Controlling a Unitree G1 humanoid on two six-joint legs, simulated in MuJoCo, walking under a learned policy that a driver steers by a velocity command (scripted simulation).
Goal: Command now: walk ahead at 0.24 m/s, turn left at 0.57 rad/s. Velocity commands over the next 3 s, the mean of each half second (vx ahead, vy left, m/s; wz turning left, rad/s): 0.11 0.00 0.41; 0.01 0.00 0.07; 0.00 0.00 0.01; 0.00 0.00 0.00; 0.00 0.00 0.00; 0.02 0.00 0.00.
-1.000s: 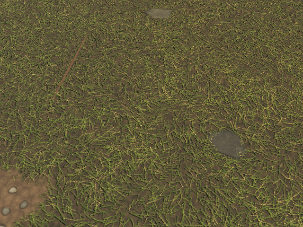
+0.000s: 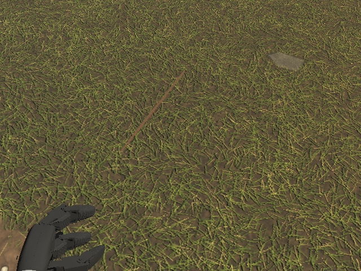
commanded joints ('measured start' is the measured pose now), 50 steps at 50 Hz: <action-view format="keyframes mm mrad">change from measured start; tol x32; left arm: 1 316 235 70 -8 33 -3 23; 50 214 107 -5 308 -5 110 50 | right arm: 1 41 2 4 -125 -36 -12 6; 50 -293 -53 3 -41 -36 16 10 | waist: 1 126 -176 -422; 22 85 307 -120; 50 113 20 -28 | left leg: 1 -478 -34 -9 663 -128 -88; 5 -662 118 108 883 -30 -162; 19 -155 104 247 32 314 -49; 21 -2 401 -119 -122 657 56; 50 -169 128 164 -44 426 -47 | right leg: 1 885 -427 374 145 658 -232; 4 664 -407 358 3 181 -244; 16 229 -323 5 -133 4 -218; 22 -18 -75 -79 422 -715 73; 36 395 -151 27 -28 -38 44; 50 252 -104 -4 -7 -254 16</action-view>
